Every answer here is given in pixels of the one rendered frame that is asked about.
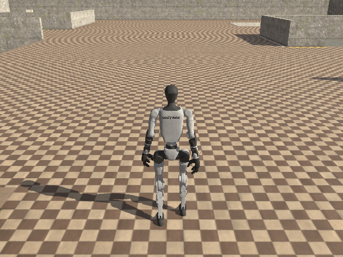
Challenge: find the robot right forearm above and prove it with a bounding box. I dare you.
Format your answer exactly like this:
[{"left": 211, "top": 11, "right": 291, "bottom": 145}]
[{"left": 189, "top": 131, "right": 199, "bottom": 159}]

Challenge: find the robot left forearm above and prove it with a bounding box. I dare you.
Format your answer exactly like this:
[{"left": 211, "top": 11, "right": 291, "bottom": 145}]
[{"left": 143, "top": 130, "right": 153, "bottom": 154}]

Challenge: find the right robot upper arm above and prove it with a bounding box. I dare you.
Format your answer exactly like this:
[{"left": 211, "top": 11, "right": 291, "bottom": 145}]
[{"left": 183, "top": 108, "right": 195, "bottom": 139}]

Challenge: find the right robot shin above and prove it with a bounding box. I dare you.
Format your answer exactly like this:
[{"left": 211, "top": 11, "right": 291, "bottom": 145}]
[{"left": 180, "top": 175, "right": 188, "bottom": 209}]

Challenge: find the robot right foot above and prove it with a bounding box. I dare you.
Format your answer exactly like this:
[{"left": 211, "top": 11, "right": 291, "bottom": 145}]
[{"left": 179, "top": 203, "right": 187, "bottom": 216}]

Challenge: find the left robot hand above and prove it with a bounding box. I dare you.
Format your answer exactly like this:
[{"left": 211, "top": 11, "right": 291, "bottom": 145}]
[{"left": 141, "top": 153, "right": 153, "bottom": 167}]

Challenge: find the right robot hand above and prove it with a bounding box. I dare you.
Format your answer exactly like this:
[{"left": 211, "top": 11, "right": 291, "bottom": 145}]
[{"left": 187, "top": 158, "right": 200, "bottom": 174}]

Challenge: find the left robot upper arm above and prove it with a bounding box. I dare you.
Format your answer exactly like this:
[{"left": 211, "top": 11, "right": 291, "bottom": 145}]
[{"left": 147, "top": 108, "right": 160, "bottom": 137}]

